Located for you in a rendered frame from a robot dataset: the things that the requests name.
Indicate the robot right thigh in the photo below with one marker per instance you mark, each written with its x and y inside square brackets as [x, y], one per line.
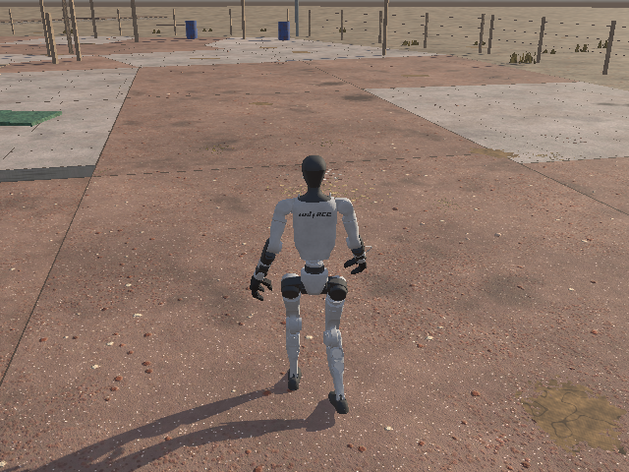
[334, 302]

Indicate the robot right upper arm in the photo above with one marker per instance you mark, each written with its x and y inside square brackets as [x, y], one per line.
[345, 207]

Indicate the robot torso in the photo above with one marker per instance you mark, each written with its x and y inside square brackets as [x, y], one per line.
[314, 236]

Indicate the robot left upper arm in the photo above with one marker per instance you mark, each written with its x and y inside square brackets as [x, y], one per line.
[278, 223]

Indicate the right robot forearm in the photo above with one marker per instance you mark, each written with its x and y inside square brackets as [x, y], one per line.
[360, 254]

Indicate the right robot hand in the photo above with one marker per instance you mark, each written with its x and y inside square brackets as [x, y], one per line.
[358, 269]

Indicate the left robot hand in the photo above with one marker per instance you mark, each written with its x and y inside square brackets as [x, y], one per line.
[255, 286]

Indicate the left robot forearm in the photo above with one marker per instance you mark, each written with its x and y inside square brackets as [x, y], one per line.
[264, 263]

